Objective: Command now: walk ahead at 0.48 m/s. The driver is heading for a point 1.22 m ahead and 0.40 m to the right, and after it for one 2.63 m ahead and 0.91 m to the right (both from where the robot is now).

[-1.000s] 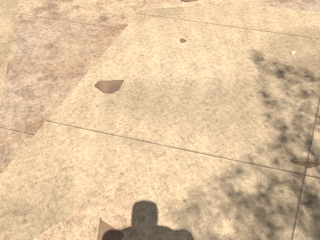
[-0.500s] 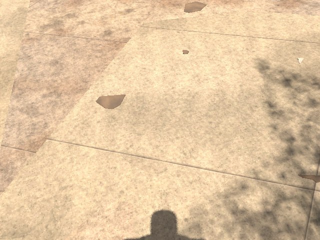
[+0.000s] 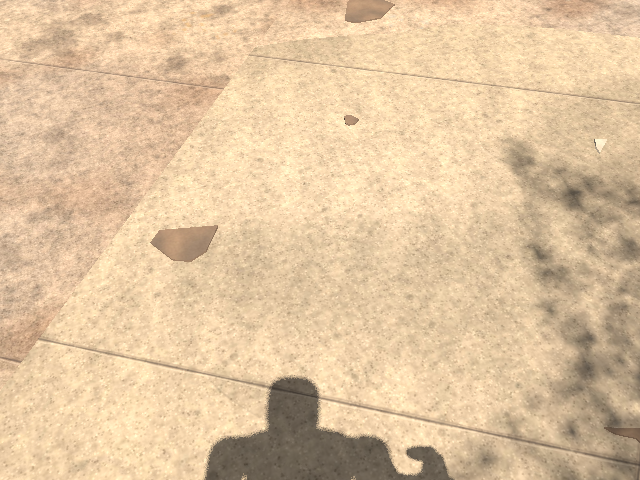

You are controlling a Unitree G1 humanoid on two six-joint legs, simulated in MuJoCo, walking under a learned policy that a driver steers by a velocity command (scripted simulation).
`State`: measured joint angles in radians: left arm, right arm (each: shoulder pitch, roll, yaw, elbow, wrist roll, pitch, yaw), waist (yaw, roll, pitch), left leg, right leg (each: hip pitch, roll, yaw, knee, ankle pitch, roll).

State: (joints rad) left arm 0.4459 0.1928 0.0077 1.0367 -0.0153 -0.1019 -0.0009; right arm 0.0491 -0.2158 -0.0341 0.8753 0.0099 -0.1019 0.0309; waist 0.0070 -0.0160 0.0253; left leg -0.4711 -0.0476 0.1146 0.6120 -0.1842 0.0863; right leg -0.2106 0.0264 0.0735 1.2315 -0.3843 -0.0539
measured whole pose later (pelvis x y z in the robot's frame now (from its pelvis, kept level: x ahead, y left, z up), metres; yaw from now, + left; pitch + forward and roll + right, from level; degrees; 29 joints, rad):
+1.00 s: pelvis +0.56 -0.14 +0.01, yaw -29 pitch +3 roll +1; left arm 0.39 0.29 0.09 0.76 -0.02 -0.04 0.02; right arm 0.01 -0.26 -0.05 0.72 -0.01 -0.14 0.02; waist 0.07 -0.01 0.00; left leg -0.47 -0.03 -0.03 0.49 -0.06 0.03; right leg -0.12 0.10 0.22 0.61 -0.48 -0.06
